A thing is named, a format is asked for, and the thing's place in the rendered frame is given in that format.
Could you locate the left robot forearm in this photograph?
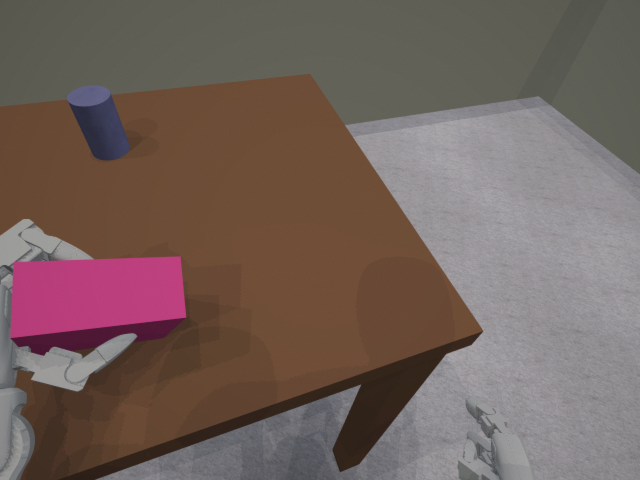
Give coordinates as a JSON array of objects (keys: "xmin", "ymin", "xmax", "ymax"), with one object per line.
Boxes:
[{"xmin": 0, "ymin": 388, "xmax": 35, "ymax": 480}]

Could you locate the sponge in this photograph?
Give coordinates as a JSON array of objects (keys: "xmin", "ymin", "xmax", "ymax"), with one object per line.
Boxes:
[{"xmin": 10, "ymin": 256, "xmax": 186, "ymax": 355}]

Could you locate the right robot hand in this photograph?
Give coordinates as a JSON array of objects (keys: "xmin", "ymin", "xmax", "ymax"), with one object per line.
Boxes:
[{"xmin": 458, "ymin": 397, "xmax": 536, "ymax": 480}]

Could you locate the table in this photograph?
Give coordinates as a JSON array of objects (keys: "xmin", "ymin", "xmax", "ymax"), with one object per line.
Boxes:
[{"xmin": 0, "ymin": 74, "xmax": 483, "ymax": 480}]

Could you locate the left robot hand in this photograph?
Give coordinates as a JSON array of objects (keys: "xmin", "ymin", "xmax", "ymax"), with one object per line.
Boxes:
[{"xmin": 0, "ymin": 219, "xmax": 137, "ymax": 392}]

